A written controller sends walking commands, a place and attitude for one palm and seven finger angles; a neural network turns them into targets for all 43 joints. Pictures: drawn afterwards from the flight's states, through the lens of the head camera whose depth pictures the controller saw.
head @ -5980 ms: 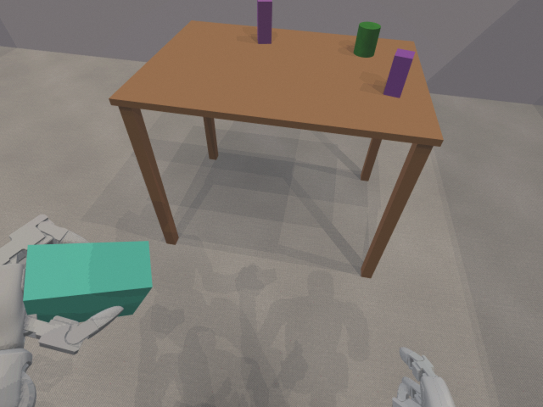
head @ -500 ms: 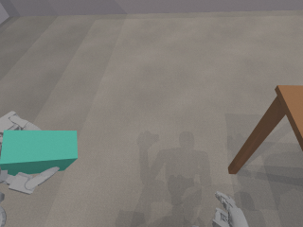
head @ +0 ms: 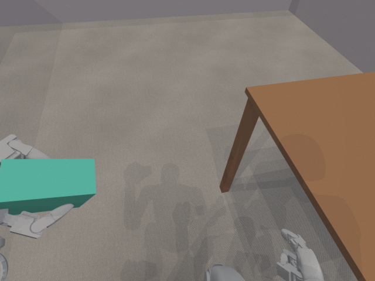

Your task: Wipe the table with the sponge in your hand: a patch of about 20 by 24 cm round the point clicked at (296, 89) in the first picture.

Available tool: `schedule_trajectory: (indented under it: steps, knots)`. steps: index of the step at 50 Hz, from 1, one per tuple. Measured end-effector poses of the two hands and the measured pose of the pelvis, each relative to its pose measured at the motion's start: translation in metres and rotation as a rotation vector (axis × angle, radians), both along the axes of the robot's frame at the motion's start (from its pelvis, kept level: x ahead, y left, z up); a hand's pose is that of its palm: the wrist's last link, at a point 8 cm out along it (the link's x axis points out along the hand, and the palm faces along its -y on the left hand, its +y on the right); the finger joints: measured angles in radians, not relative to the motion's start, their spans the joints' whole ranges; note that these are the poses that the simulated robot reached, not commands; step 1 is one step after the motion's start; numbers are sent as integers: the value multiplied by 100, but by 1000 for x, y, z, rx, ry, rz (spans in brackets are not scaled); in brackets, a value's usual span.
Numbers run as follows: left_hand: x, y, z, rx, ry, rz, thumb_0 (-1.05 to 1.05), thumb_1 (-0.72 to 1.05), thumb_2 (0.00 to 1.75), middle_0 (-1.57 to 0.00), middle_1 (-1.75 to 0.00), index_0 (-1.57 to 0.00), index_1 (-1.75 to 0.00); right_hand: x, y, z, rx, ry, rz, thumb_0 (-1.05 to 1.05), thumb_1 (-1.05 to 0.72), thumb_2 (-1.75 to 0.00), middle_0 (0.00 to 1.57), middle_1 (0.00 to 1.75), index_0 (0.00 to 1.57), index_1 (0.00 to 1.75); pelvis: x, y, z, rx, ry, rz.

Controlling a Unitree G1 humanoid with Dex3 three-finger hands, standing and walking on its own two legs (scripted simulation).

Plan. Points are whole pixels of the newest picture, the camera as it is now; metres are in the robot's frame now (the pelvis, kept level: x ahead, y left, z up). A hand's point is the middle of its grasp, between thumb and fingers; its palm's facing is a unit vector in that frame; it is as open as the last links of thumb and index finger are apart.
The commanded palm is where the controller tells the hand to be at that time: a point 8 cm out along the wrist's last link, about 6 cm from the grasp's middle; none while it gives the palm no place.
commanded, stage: turn to face it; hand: left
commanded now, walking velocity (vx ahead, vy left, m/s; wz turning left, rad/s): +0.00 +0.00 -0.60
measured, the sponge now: (60, 187) +0.22 +0.23 +0.15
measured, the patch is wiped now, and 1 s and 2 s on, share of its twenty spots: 0.00 0.00 0.00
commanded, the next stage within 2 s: none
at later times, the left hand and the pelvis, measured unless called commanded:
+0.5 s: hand (146, 175) +0.24 +0.10 +0.17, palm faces +0.04 -0.82 -0.57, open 9.8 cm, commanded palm +0.21 +0.16 +0.18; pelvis -0.04 -0.06 -0.01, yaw -19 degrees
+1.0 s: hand (243, 211) +0.20 -0.05 +0.17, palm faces -0.24 -0.78 -0.57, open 9.8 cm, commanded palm +0.18 +0.04 +0.18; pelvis -0.11 -0.09 -0.01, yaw -37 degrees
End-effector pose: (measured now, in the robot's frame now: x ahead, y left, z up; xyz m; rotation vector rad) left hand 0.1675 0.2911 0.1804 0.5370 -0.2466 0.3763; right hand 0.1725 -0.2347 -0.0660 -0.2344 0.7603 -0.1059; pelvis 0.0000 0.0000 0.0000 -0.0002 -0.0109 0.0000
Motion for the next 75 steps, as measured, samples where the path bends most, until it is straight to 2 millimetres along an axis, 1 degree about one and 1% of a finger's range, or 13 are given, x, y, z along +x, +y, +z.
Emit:
schedule_trajectory:
  steps: [7,14,16,20,25,30,33,40,45,48,60,70,75]
  knots:
    - [29,-54,1,-1,25,-128,0,-46,99,-80,-132,-79,-133,-32,6,-16,133,2,-28,1,-91,-90,20,30,21,30,-6,-25,1,-39,-10,-116]
    - [57,-124,1,90,29,-289,0,-46,99,-80,-133,-79,-133,-72,-48,-50,164,62,-143,1,-90,-90,20,30,21,30,-25,-58,-14,-29,-1,-191]
    - [58,-138,2,99,58,-338,0,-46,99,-80,-133,-79,-133,-87,-68,-48,135,94,-198,1,-91,-90,20,30,21,30,-29,-60,-11,-12,5,-223]
    - [54,-152,11,140,82,-412,0,-46,99,-80,-133,-79,-133,-104,-75,-41,125,126,-203,1,-91,-90,20,30,28,30,-35,-62,-6,11,19,-276]
    - [50,-148,19,137,39,-428,0,-46,99,-80,-133,-78,-133,-119,-76,-33,103,120,-262,1,-91,-90,19,30,29,30,-37,-56,-5,15,32,-333]
    - [56,-138,10,63,-4,-403,0,-46,99,-80,-133,-78,-133,-132,-72,-23,72,76,-332,1,-91,-90,20,30,26,30,-42,-49,-5,22,3,-402]
    - [60,-146,5,6,7,-405,0,-46,99,-80,-133,-78,-133,-141,-70,-16,89,33,-364,1,-91,-90,20,30,25,30,-47,-49,0,-5,-7,-435]
    - [58,-208,6,-4,24,-568,0,-46,99,-80,-133,-78,-133,-177,-79,-11,138,-50,-412,1,-91,-90,20,30,25,32,-69,-65,2,-29,2,-540]
    - [45,-260,11,107,3,-674,0,-46,99,-80,-133,-78,-133,-215,-96,-32,188,-80,-436,1,-91,-90,20,30,31,35,-95,-86,-12,-26,1,-588]
    - [36,-279,13,126,35,-725,0,-46,99,-80,-133,-78,-133,-244,-105,-39,200,-26,-483,1,-91,-90,20,30,33,34,-108,-88,-9,2,-3,-628]
    - [13,-289,15,72,65,-791,0,-46,99,-79,-133,-78,-133,-347,-120,-27,113,115,-735,1,-91,-90,20,30,29,33,-134,-79,5,49,8,-771]
    - [15,-296,6,8,-16,-913,0,-46,100,-79,-133,-78,-133,-382,-100,-4,18,20,-860,1,-91,-90,20,30,24,32,-150,-51,-1,24,-5,-884]
    - [2,-317,5,14,17,-968,0,-46,100,-79,-133,-78,-133,-397,-79,-9,81,-56,-901,1,-91,-90,20,30,22,31,-161,-50,0,-16,0,-972]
